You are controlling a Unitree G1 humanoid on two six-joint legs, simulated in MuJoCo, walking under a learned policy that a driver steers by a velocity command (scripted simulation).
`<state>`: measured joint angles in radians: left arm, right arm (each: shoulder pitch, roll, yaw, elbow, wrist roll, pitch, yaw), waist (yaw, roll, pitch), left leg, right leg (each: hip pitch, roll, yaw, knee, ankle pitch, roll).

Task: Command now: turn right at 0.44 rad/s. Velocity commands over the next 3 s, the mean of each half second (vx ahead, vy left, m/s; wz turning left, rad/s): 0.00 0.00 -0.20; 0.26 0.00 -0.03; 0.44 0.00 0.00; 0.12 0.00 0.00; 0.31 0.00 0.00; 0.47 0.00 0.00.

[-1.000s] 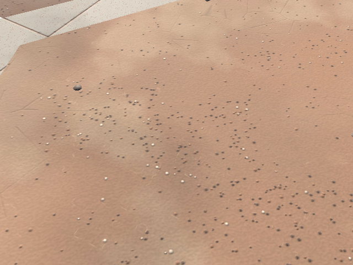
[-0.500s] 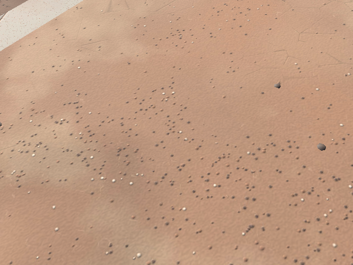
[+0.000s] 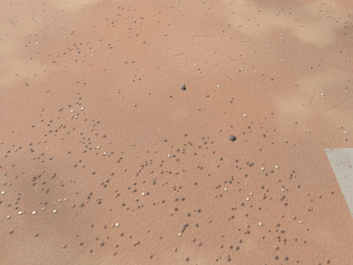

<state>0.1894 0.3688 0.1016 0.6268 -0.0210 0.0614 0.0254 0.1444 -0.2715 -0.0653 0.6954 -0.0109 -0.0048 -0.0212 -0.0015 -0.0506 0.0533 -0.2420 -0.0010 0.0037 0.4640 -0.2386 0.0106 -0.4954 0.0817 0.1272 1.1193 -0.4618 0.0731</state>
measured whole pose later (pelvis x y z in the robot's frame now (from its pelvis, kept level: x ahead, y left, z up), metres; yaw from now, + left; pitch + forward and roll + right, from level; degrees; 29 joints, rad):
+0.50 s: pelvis +0.00 -0.05 +0.00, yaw -4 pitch -1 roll +0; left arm 0.16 0.22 0.01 0.69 0.02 0.01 0.00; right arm 0.21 -0.29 -0.03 0.81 -0.01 0.00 -0.01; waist -0.03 0.01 0.02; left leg -0.17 0.07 0.01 0.45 -0.25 -0.07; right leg -0.18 0.04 0.03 0.49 -0.29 -0.04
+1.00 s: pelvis +0.12 +0.01 +0.01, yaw -3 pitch +0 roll -1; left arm 0.25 0.31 0.06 0.77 -0.02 -0.06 -0.01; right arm 0.38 -0.26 -0.02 0.87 0.00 -0.09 0.02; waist -0.03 -0.04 0.01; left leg -0.10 -0.03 0.04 0.35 -0.27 0.06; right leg -0.50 -0.05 0.02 1.05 -0.25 -0.04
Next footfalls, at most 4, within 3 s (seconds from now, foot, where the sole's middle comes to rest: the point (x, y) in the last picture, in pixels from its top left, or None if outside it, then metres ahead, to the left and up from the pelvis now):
0.22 right None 0.02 -0.15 -0.78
0.82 left None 0.11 0.09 -0.78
1.32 right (208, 255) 0.50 -0.13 -0.78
1.76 left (150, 218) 0.64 0.09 -0.78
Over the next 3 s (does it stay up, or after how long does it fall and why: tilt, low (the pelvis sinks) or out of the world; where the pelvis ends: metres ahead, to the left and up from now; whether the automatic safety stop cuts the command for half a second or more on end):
stays up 0.89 0.00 0.01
